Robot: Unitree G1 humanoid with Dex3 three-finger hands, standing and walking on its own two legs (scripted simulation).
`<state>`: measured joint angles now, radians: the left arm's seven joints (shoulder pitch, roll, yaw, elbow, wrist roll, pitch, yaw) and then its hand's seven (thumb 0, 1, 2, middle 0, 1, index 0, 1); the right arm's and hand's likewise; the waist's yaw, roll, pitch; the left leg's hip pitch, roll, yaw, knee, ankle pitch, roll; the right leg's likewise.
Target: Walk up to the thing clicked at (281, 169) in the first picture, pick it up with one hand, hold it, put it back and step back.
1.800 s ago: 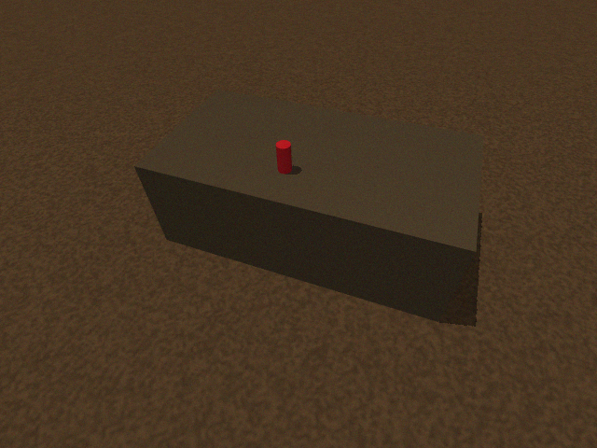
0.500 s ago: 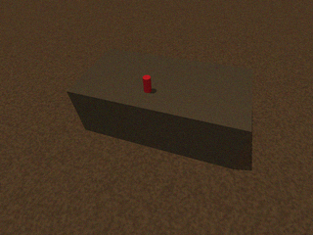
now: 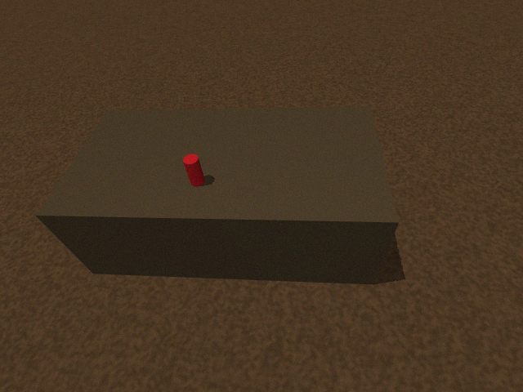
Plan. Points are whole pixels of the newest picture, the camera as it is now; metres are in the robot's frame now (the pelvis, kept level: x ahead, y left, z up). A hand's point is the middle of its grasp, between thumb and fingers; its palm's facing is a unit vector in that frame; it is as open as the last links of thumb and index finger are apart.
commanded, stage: walk up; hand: left
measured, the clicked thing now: (194, 170) +0.89 +0.23 -0.28
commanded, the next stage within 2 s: none
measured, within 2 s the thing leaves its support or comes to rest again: neither
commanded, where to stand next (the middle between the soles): +0.39 +0.10 m, yaw -8 degrees
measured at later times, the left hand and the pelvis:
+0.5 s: hand (79, 353) +0.27 +0.37 -0.15, palm faces -0.17 -0.90 -0.41, open 7.4 cm; pelvis +0.18 +0.09 -0.01, yaw -6 degrees
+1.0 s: hand (93, 274) +0.43 +0.38 -0.13, palm faces -0.17 -0.88 -0.44, open 7.4 cm; pelvis +0.31 +0.12 -0.01, yaw -9 degrees
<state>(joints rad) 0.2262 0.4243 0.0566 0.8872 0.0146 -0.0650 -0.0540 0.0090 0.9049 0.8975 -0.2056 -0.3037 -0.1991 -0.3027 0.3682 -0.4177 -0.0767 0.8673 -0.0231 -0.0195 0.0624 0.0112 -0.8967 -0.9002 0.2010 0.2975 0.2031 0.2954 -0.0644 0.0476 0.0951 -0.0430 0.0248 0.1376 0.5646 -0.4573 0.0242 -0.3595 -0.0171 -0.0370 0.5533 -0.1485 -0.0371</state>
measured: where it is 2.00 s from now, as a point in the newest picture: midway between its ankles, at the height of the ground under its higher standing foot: (245, 367)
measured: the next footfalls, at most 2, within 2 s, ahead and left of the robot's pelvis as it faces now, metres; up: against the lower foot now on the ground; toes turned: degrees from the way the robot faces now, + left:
left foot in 0.36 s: +0.27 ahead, +0.21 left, +0.00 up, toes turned +1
right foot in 0.72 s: +0.36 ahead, -0.02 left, +0.00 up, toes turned -9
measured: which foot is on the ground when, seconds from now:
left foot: down 0.00-0.02, up 0.04-0.34, down 0.36-0.74, up 0.76-1.00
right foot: down 0.00-0.36, up 0.38-0.70, down 0.72-1.00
